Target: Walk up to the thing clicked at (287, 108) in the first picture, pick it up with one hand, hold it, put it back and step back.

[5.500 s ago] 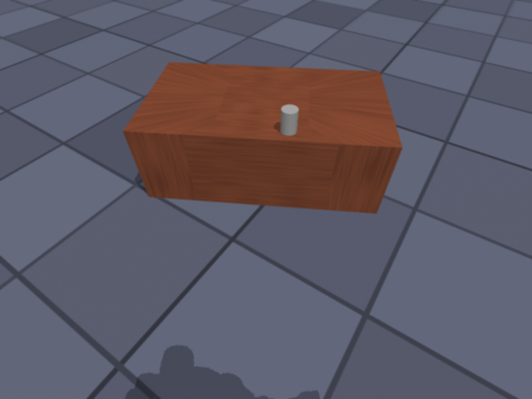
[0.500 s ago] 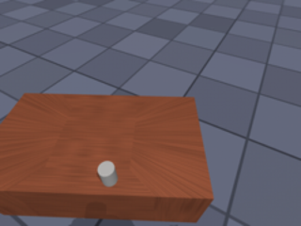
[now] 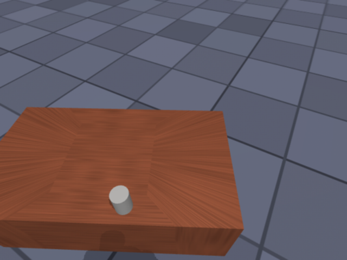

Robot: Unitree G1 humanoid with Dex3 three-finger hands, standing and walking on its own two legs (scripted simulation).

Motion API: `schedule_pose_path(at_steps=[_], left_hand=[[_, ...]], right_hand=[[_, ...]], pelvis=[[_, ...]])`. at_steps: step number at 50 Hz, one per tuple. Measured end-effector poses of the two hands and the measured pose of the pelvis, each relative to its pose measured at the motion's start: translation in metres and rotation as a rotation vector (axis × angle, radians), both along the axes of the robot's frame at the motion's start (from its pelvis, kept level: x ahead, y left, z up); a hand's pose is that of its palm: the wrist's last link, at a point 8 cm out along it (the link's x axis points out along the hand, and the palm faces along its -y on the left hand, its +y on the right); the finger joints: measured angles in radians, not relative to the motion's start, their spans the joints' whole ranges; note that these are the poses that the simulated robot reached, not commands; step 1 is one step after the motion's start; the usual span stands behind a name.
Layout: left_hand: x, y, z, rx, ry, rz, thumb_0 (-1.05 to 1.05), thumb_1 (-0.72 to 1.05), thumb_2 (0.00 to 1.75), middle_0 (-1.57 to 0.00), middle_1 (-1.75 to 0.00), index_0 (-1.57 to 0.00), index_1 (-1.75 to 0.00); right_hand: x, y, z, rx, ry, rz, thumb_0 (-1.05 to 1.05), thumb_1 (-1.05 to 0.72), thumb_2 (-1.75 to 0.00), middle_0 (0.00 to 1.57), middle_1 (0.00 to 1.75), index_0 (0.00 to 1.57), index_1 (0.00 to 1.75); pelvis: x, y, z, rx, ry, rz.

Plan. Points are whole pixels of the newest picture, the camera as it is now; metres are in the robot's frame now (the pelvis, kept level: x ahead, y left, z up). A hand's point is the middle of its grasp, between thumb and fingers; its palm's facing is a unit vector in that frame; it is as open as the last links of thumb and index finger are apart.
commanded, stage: stand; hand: left
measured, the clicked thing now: (121, 200) +0.41 +0.22 -0.31
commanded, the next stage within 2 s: go down in 1.46 s
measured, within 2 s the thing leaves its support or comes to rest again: neither
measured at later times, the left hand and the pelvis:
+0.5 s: hand out of the picture +0.09 +0.25 -0.15, palm faces -0.04 -0.94 -0.34, open 7.4 cm; pelvis +0.01 +0.00 +0.00, yaw +0 degrees
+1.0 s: hand out of the picture +0.09 +0.25 -0.16, palm faces -0.04 -0.94 -0.34, open 7.4 cm; pelvis +0.01 +0.00 +0.00, yaw -1 degrees
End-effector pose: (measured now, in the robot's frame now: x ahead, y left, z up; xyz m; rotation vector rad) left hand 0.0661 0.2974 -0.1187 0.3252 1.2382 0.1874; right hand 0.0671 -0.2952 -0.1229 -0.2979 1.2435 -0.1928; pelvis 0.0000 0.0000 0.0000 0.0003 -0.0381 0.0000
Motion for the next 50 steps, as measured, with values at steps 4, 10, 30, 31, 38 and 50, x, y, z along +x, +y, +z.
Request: schedule_pose_path(at_steps=[4, 10, 30, 31, 38, 50], left_hand=[[0.004, -0.001, 0.001, 0.002, -0.005, -0.004, 0.00, 0.91, 0.89, -0.21, -0.30, -0.20, -0.30], [0.011, -0.003, 0.002, 0.000, -0.020, -0.007, 0.00, 0.91, 0.89, -0.21, -0.30, -0.20, -0.30], [0.013, -0.004, 0.001, 0.001, -0.011, -0.010, 0.00, 0.91, 0.89, -0.21, -0.30, -0.20, -0.30], [0.013, -0.004, 0.001, 0.000, -0.009, -0.009, 0.00, 0.91, 0.89, -0.21, -0.30, -0.20, -0.30], [0.014, -0.004, 0.000, 0.000, -0.002, -0.009, 0.00, 0.91, 0.89, -0.21, -0.30, -0.20, -0.30], [0.020, -0.004, 0.000, 0.000, -0.005, -0.011, 0.00, 0.91, 0.89, -0.21, -0.30, -0.20, -0.30]], right_hand=[[-0.001, -0.001, 0.000, 0.001, 0.004, -0.003, 0.01, -0.91, -0.90, 0.20, 0.30, 0.20, 0.30], [0.000, -0.003, 0.000, -0.004, -0.002, -0.003, 0.01, -0.91, -0.90, 0.20, 0.30, 0.20, 0.30], [0.002, -0.005, 0.001, -0.006, 0.002, 0.001, 0.01, -0.91, -0.90, 0.20, 0.30, 0.20, 0.30], [0.003, -0.005, 0.001, -0.007, 0.003, 0.001, 0.01, -0.91, -0.90, 0.20, 0.30, 0.20, 0.30], [0.005, -0.005, 0.000, -0.006, 0.009, 0.002, 0.01, -0.91, -0.90, 0.20, 0.30, 0.20, 0.30], [0.013, -0.004, 0.001, -0.008, -0.001, 0.004, 0.01, -0.91, -0.90, 0.20, 0.30, 0.20, 0.30]], pelvis=[[0.002, -0.002, 0.000, -0.001, 0.000, -0.001], [0.003, -0.002, 0.000, -0.001, -0.003, -0.003], [0.007, -0.004, 0.000, 0.000, 0.003, -0.007], [0.007, -0.004, 0.000, 0.000, 0.004, -0.007], [0.009, -0.005, 0.000, 0.000, 0.007, -0.008], [0.015, -0.004, 0.000, 0.000, 0.009, -0.011]])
